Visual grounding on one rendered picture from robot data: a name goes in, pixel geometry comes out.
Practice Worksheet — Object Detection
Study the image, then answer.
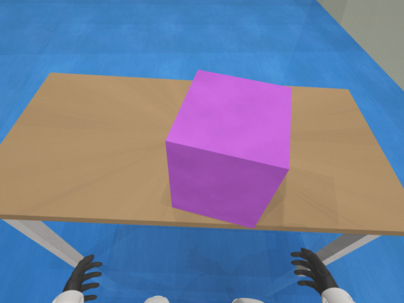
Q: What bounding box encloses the table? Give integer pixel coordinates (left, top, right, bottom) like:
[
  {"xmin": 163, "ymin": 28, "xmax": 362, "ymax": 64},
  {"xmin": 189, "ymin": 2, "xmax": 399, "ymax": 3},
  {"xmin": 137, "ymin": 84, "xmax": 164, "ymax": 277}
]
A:
[{"xmin": 0, "ymin": 73, "xmax": 404, "ymax": 276}]

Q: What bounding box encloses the carton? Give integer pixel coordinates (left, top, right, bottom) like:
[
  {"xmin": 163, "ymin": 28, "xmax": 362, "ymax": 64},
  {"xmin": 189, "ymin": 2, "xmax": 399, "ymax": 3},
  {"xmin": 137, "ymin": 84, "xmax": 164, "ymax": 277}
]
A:
[{"xmin": 165, "ymin": 70, "xmax": 292, "ymax": 229}]

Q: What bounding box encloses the robot right hand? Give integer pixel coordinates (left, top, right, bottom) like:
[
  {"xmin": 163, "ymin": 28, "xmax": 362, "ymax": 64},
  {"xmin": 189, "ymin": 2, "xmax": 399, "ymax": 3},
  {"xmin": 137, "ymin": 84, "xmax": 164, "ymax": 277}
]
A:
[{"xmin": 290, "ymin": 247, "xmax": 339, "ymax": 296}]

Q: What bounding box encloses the robot left hand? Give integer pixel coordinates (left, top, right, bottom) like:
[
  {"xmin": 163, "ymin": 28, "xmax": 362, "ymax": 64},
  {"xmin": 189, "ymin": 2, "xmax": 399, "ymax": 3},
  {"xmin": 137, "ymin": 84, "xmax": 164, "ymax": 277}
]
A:
[{"xmin": 62, "ymin": 254, "xmax": 102, "ymax": 302}]

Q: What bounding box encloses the robot left forearm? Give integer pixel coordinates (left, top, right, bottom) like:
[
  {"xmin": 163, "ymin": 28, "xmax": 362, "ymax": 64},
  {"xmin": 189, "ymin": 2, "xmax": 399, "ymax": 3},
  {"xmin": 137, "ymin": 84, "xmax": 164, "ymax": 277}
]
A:
[{"xmin": 52, "ymin": 290, "xmax": 84, "ymax": 303}]

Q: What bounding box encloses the robot right forearm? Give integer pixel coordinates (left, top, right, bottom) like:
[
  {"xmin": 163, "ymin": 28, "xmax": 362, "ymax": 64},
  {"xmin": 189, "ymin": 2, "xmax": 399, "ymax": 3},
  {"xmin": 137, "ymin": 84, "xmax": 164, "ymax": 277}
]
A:
[{"xmin": 321, "ymin": 288, "xmax": 356, "ymax": 303}]

